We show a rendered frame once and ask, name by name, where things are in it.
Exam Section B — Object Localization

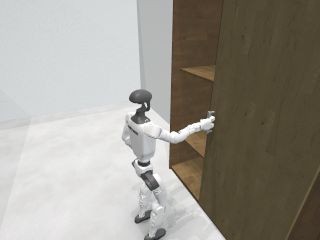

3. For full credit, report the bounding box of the robot right upper arm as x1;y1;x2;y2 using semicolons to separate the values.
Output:
143;124;179;144

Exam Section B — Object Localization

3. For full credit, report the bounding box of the robot left upper arm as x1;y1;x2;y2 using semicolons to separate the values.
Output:
121;112;135;143

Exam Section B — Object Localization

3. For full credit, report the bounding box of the robot right shin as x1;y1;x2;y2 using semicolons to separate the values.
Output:
149;206;166;238

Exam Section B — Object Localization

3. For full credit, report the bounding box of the wardrobe door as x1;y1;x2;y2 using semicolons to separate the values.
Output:
198;0;320;240
287;171;320;240

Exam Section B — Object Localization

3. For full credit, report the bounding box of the right robot hand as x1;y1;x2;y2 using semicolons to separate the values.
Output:
200;116;215;131

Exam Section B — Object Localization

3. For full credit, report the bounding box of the handle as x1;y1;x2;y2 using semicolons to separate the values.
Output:
205;111;215;134

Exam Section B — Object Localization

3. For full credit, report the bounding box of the robot shin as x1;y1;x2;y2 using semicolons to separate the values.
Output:
138;184;152;218
149;206;166;238

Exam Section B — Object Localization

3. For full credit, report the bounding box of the left robot forearm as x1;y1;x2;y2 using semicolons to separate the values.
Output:
125;142;133;150

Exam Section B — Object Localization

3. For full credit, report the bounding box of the robot left shin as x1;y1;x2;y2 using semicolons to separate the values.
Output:
138;184;152;218

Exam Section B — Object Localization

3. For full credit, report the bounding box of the right robot forearm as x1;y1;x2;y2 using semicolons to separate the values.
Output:
174;122;203;143

